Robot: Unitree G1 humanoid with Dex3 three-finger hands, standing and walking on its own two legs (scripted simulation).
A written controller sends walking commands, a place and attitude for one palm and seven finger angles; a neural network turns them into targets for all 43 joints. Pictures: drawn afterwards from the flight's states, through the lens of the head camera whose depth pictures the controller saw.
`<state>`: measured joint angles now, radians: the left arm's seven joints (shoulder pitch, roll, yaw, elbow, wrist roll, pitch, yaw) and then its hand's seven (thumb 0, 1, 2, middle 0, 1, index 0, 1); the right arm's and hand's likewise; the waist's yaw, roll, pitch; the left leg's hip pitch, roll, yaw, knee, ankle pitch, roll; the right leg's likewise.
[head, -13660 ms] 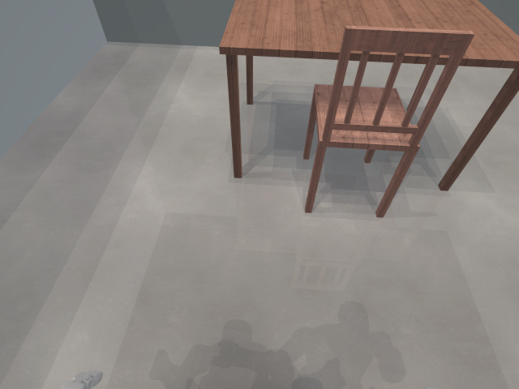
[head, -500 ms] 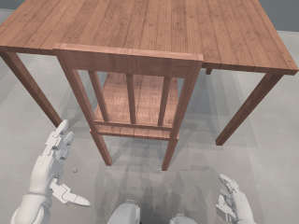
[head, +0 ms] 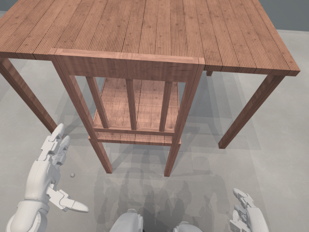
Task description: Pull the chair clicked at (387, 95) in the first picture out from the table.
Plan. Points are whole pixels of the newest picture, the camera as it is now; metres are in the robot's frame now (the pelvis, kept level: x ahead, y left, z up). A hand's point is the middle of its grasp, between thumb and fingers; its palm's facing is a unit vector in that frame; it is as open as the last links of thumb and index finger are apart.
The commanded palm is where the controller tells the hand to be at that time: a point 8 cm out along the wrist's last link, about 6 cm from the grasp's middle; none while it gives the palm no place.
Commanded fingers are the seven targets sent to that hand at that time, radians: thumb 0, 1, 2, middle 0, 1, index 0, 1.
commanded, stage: raise the hand toward the chair's back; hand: left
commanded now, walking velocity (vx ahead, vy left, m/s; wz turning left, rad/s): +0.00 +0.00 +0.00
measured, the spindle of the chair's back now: (132, 107) +0.48 +0.10 -0.02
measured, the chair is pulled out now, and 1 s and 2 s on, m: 0.00 0.00 0.00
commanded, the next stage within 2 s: aim the fingers beside a spindle in 0.10 s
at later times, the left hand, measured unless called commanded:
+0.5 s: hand (81, 168) +0.26 +0.19 +0.02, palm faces +0.00 -1.00 -0.05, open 16.9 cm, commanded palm +0.24 +0.25 +0.03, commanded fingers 0.00 -0.50 0.30 -0.06 -0.08 -0.06 -0.08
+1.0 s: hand (88, 160) +0.29 +0.19 +0.01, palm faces +0.00 -1.00 -0.05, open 16.9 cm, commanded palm +0.27 +0.24 +0.01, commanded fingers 0.00 -0.50 0.30 -0.06 -0.08 -0.06 -0.08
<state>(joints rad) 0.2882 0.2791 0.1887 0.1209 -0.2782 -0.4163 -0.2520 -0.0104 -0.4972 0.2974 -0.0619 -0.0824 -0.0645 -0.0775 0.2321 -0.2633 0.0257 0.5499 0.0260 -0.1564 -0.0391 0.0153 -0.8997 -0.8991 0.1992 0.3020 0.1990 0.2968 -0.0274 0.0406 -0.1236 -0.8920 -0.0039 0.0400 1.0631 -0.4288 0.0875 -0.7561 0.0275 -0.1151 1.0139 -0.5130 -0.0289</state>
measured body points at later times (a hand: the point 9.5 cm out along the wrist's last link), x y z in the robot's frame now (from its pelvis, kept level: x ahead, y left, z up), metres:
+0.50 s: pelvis +0.01 -0.02 -0.01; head +0.08 -0.01 +0.44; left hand +0.26 +0.25 +0.03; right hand +0.18 -0.26 -0.09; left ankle +0.05 +0.06 -0.67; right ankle -0.01 -0.11 -0.67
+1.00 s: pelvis +0.00 -0.02 -0.02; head +0.09 -0.02 +0.42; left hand +0.28 +0.24 +0.01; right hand +0.16 -0.28 -0.11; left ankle +0.05 +0.06 -0.67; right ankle -0.01 -0.11 -0.67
